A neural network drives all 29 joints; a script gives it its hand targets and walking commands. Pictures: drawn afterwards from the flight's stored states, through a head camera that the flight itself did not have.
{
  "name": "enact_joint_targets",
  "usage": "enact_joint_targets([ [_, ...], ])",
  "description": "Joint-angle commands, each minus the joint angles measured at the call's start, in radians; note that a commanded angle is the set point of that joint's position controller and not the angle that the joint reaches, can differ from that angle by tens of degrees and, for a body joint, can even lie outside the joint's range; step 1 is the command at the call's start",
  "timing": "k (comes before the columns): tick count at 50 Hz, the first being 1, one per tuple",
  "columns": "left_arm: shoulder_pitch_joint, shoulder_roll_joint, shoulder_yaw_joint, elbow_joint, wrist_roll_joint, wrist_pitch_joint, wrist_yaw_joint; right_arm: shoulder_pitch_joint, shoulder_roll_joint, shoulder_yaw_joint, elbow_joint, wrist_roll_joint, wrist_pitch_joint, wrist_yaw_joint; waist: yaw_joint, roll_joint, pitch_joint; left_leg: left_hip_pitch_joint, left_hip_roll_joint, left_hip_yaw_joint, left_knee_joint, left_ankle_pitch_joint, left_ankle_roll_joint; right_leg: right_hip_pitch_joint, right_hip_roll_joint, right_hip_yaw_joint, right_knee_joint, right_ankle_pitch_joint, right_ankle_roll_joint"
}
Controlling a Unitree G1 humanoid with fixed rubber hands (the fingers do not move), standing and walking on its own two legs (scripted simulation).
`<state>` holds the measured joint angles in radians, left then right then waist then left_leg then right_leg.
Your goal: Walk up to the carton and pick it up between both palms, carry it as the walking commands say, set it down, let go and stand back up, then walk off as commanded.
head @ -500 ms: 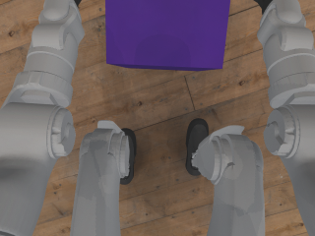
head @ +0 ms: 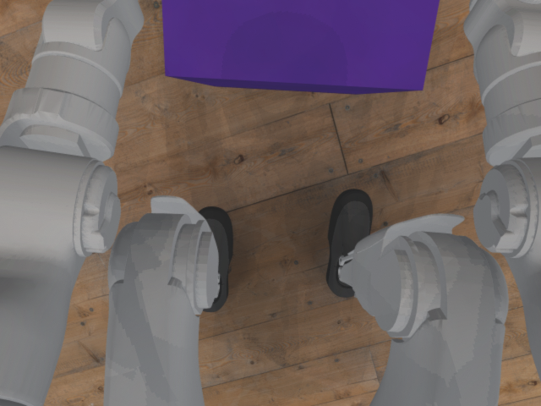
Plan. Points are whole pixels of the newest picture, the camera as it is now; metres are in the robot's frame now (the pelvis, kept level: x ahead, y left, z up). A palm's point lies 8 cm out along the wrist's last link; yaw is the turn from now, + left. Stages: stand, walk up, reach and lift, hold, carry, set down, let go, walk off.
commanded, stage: reach and lift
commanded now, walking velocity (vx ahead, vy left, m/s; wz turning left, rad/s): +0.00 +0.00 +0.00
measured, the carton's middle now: out of the picture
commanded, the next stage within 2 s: none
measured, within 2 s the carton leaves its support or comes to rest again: leaves its support in 1.34 s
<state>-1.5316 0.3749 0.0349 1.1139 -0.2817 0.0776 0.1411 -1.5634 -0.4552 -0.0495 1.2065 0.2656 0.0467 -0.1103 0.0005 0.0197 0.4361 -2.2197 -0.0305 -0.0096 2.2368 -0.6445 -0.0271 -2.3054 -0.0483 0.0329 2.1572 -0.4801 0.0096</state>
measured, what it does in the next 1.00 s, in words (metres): stands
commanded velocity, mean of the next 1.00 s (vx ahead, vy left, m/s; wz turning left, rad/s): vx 0.00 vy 0.00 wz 0.00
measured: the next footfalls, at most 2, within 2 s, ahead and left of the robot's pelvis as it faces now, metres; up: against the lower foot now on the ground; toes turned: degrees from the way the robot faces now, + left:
none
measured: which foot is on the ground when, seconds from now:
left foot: down 0.00-1.00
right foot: down 0.00-1.00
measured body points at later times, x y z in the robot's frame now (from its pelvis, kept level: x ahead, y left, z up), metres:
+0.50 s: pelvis +0.00 +0.00 +0.01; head +0.38 -0.01 +0.23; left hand +0.57 +0.15 -0.17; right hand +0.57 -0.18 -0.18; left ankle +0.10 +0.12 -0.33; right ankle +0.13 -0.13 -0.33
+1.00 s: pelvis -0.01 +0.00 -0.01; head +0.37 -0.01 +0.22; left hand +0.57 +0.15 -0.18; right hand +0.58 -0.18 -0.18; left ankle +0.10 +0.12 -0.33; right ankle +0.13 -0.13 -0.33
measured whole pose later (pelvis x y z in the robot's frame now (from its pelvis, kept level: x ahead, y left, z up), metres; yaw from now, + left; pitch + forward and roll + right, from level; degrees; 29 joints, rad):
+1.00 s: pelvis -0.01 +0.00 -0.01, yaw +1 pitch +33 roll +1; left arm -1.52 0.28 0.28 1.00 -0.08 0.20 0.06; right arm -1.59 -0.38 -0.18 1.14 0.09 0.17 -0.03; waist -0.01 0.02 0.46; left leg -2.23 -0.04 -0.01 2.28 -0.63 -0.03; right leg -2.31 -0.04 0.04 2.20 -0.47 0.01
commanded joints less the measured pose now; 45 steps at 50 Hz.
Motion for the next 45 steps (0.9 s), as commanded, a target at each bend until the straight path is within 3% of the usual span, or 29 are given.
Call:
enact_joint_targets([
  [1,-0.247,0.106,0.019,-0.072,0.010,-0.019,-0.002,-0.253,-0.111,-0.016,-0.066,-0.007,-0.020,0.005,-0.007,-0.031,-1.289,0.455,-0.006,0.047,-0.238,0.332,-0.017,0.783,0.033,-0.051,-0.086,0.313,0.007],
  [20,-0.301,0.032,0.015,-0.061,0.031,-0.029,-0.001,-0.312,-0.040,-0.015,-0.047,-0.027,-0.031,-0.003,-0.014,-0.028,-1.269,0.457,-0.036,0.047,-0.253,0.319,-0.025,0.802,0.054,-0.045,-0.112,0.302,0.004],
  [25,-0.333,-0.040,-0.016,-0.083,0.021,-0.029,-0.011,-0.336,0.007,0.002,-0.063,-0.034,-0.034,-0.004,-0.038,-0.025,-1.261,0.466,-0.046,0.047,-0.250,0.314,-0.025,0.822,0.065,-0.047,-0.117,0.305,-0.001],
  [28,-0.358,-0.103,-0.033,-0.092,0.022,-0.032,-0.025,-0.364,0.080,0.031,-0.072,-0.022,-0.033,0.014,-0.030,-0.028,-1.238,0.469,-0.052,0.046,-0.250,0.312,-0.020,0.819,0.071,-0.048,-0.116,0.300,-0.003],
  [33,-0.441,-0.339,-0.058,-0.105,0.050,-0.021,-0.088,-0.442,0.322,0.065,-0.085,-0.036,-0.016,0.076,-0.035,-0.024,-1.190,0.462,-0.065,0.043,-0.243,0.301,-0.009,0.797,0.088,-0.054,-0.110,0.284,-0.009],
  [39,-0.561,-0.838,-0.066,-0.149,0.118,0.046,-0.251,-0.525,0.831,0.090,-0.138,-0.102,0.056,0.235,-0.045,-0.027,-1.098,0.394,-0.091,0.053,-0.218,0.249,0.002,0.734,0.114,-0.076,-0.081,0.234,-0.018],
  [45,-0.529,-0.966,-0.054,-0.211,0.141,0.104,-0.322,-0.468,0.963,0.075,-0.192,-0.133,0.121,0.314,-0.040,-0.017,-1.068,0.364,-0.085,0.066,-0.202,0.208,0.008,0.670,0.114,-0.088,-0.063,0.185,-0.021],
])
